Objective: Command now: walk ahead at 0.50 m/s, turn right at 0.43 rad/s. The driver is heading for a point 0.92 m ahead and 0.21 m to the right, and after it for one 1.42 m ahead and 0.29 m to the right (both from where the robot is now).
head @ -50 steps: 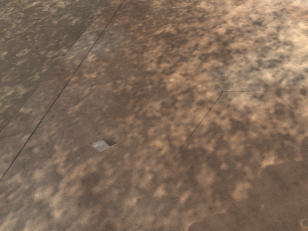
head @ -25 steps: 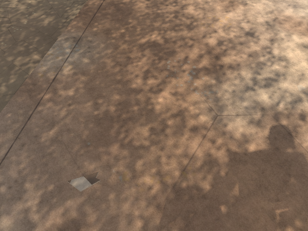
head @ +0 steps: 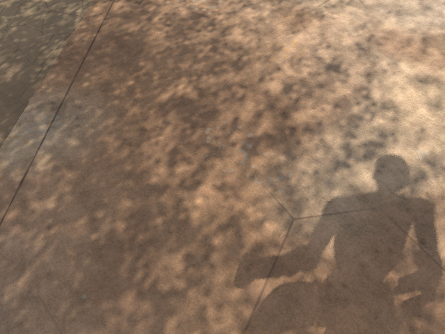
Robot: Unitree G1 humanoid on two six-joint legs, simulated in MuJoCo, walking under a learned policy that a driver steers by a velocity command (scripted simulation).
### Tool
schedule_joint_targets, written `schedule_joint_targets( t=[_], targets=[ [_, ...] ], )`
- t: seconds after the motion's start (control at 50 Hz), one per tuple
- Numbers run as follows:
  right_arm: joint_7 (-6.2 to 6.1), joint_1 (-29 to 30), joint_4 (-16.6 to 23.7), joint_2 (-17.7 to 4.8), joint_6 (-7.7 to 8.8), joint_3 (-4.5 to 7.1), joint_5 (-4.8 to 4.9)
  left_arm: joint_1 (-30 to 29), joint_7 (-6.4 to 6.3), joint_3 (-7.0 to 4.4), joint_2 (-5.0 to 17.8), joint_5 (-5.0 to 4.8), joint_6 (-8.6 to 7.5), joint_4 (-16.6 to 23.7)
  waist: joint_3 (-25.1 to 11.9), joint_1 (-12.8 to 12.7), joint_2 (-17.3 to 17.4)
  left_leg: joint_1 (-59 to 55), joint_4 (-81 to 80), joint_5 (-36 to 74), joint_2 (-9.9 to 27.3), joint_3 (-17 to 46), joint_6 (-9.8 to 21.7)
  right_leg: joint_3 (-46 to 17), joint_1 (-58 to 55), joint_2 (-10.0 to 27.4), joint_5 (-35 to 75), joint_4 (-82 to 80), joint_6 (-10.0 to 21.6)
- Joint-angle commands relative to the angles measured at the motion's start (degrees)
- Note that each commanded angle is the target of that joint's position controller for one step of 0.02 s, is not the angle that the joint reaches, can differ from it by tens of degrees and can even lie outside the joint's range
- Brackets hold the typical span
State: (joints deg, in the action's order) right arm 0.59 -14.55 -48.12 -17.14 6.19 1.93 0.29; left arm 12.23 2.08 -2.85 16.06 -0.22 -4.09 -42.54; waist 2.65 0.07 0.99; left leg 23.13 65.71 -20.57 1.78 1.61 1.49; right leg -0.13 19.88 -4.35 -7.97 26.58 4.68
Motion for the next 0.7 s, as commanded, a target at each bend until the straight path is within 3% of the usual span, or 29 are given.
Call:
schedule_joint_targets(
  t=[0.02, 0.08, 0.18, 0.26, 0.32, 0.34, 0.36, 0.38, 0.4, 0.42, 0.44, 0.46, 0.5, 0.58, 0.7],
  targets=[
    [-0.3, 0.3, 4.9, -6.4, 0.68, 1.85, -1.03, 0.9, -0.53, -1.93, 7.1, 0.3, -0.64, 4.3, -5.1, 0.8, -3.7, 12.1, -3.8, 3.8, 4.4, 3.2, -1.1, -21.2, -12.5, 14.9, 8.8, -14.7, 11.6],
    [-0.79, 3.8, 6.5, -4.8, -0.43, 1.51, -1.3, 2.8, -1.6, -2.73, 9.2, -0.37, -0.78, 3.8, -2.9, 0.5, -3.9, 12.8, -12.9, 9.9, 3.6, 2.1, -4.0, -17.0, -7.9, 13.3, 11.2, -16.4, 11.9],
    [-0.19, 14.5, 9.7, -2.9, 0.22, 0.8, -0.61, 7.5, -2.85, -3.32, 10.4, -1.01, 0.05, 2.5, -1.7, -3.4, -5.2, 6.2, -32.1, 26.5, -0.4, 1.5, -5.0, -14.3, -4.5, 9.9, 4.3, -15.2, 7.7],
    [0.52, 17.3, 11.2, -5.2, 0.95, 1.56, 0.08, 10.0, -3.24, -3.41, 9.8, -1.41, 0.86, 1.6, -1.9, -3.6, -6.0, 4.4, -37.9, 24.1, -1.2, 4.0, -3.8, -20.1, -10.5, 12.3, 1.3, -10.1, 6.5],
    [0.55, 12.2, 10.0, -7.2, 1.7, 2.65, 0.17, 8.7, -3.44, -3.47, 9.3, -1.05, 1.7, 2.2, -3.3, -0.3, -8.0, -3.0, -40.7, 17.5, -1.4, 2.9, -1.2, -23.3, -12.5, 12.4, 4.1, -3.8, 4.9],
    [0.16, 6.7, 8.9, -8.7, 1.96, 3.5, -0.31, 8.4, -3.28, -2.77, 7.4, -0.83, 1.76, 2.6, -7.1, 2.4, -7.3, -12.2, -41.9, 17.0, 0.2, 3.4, 0.7, -21.6, -10.6, 9.4, 5.7, 2.8, 3.3],
    [-0.35, -1.8, 8.1, -11.8, 2.01, 4.36, -1.08, 8.7, -3.05, -1.43, 3.8, 0.07, 1.63, 3.8, -15.2, 5.8, -1.3, -26.7, -40.6, 13.6, 9.7, 12.1, 4.2, -16.7, -3.7, 5.6, -1.8, 18.5, 1.2],
    [-0.23, -6.2, 6.3, -16.1, 0.97, 5.55, -1.34, 16.5, -2.93, -0.36, 0.5, -1.56, 0.99, 5.6, -21.4, 2.2, 17.7, -44.0, -45.3, 1.8, 21.8, 37.8, 13.3, -9.2, 17.0, -1.9, -25.7, 36.3, -2.4],
    [0.14, -5.3, 6.8, -10.8, 0.67, 4.51, -0.08, 16.3, -3.19, -1.32, 6.6, -2.3, 0.9, 4.2, -17.9, 3.2, 13.0, -42.0, -48.0, -9.3, 22.5, 42.6, 12.8, -10.6, 24.4, 2.9, -25.4, 44.4, -3.2],
    [-0.03, -3.0, 7.5, -7.1, 0.41, 3.56, 0.01, 10.3, -3.21, -2.31, 9.8, -2.01, 1.2, 4.6, -10.8, 4.7, 7.2, -35.5, -48.7, -7.5, 19.9, 33.4, 10.2, -9.9, 26.0, 4.9, -20.0, 46.4, -3.5],
    [-0.05, -0.2, 7.8, -6.1, 0.15, 3.08, -0.5, 7.4, -3.33, -2.44, 9.5, -1.44, 1.5, 5.1, -7.0, 3.8, 3.5, -28.9, -49.5, 0.1, 17.4, 25.8, 8.8, -8.3, 24.1, 6.8, -15.7, 45.5, -4.1],
    [-0.07, 1.6, 7.4, -4.8, -0.07, 2.7, -0.72, 5.4, -3.17, -2.57, 8.8, -0.87, 1.57, 5.8, -4.0, 3.0, 3.4, -24.0, -50.9, 6.3, 15.2, 20.6, 8.4, -8.0, 23.1, 8.3, -12.8, 43.0, -4.3],
    [-0.24, 2.5, 6.6, -4.2, 0.15, 2.53, -1.08, 5.6, -2.49, -2.44, 6.5, -1.44, 2.11, 6.4, -2.6, 1.3, 5.9, -18.7, -53.7, 11.9, 12.7, 13.3, 7.9, -6.9, 19.4, 10.3, -10.1, 40.4, -4.4],
    [-0.3, 1.8, 4.8, -6.4, 0.73, 3.47, -0.54, 2.3, -2.09, -1.81, 3.9, -1.13, 2.8, 8.9, -1.3, 1.1, 3.8, -18.0, -56.8, 20.9, 13.4, 5.5, 9.8, -5.8, 22.1, 11.5, -4.9, 34.3, -5.4],
    [-0.69, 0.0, 3.0, -8.8, -0.34, 3.85, -0.16, -6.7, -0.14, -0.93, 2.4, -1.09, 1.85, 11.5, 0.6, 4.2, 2.1, -20.6, -56.8, 26.7, 11.8, -5.7, 7.8, -1.1, 19.1, 10.2, 9.5, 16.6, -4.3]
  ],
)
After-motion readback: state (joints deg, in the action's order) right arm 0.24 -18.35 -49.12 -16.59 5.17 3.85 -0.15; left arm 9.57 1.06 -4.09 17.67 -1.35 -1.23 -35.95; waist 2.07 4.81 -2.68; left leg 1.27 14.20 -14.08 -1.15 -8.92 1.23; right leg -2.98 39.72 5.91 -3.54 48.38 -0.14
